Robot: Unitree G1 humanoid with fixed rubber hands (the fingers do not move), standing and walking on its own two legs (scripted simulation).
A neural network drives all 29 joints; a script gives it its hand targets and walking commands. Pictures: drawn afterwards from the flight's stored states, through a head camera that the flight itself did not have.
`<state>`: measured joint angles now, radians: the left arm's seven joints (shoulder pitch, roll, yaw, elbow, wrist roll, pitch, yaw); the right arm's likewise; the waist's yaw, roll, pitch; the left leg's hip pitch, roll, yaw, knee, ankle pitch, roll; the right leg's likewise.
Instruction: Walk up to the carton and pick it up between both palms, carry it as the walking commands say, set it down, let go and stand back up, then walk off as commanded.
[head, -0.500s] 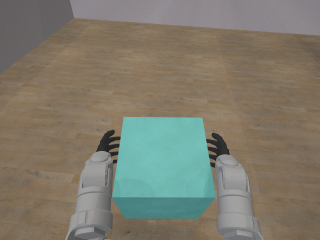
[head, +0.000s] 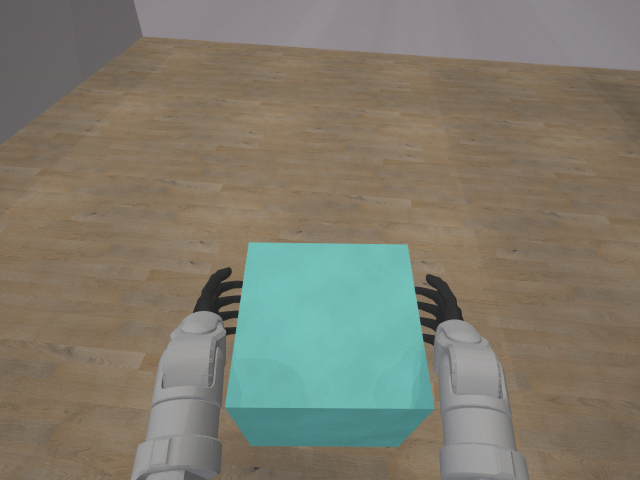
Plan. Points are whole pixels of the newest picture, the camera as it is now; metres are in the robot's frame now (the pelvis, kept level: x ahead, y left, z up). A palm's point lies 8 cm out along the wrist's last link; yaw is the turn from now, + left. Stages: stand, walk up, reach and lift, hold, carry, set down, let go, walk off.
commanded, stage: reach and lift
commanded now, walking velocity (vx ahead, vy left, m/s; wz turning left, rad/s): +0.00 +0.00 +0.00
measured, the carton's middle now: (326, 348) +0.31 +0.00 -0.03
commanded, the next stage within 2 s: hold in 0.32 s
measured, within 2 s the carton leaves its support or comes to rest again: neither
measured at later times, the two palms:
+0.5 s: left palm (207, 334) +0.28 +0.15 +0.05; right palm (452, 340) +0.28 -0.16 +0.05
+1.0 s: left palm (206, 333) +0.28 +0.15 +0.05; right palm (450, 341) +0.28 -0.15 +0.05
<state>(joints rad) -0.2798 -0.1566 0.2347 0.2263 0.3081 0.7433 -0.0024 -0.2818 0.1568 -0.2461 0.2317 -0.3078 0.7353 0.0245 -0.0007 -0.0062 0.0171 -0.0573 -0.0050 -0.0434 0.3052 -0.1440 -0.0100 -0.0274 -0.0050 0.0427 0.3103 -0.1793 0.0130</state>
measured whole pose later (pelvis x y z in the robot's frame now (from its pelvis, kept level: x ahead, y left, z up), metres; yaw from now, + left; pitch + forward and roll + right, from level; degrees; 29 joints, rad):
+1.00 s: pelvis -0.01 +0.00 +0.00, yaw -1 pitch -7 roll +0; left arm -0.24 -0.15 0.21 0.19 0.29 0.76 0.00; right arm -0.25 0.15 -0.22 0.21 -0.29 0.76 0.01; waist 0.00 -0.01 0.02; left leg -0.06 -0.01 -0.03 0.32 -0.15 -0.01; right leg -0.03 0.00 0.06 0.34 -0.18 0.02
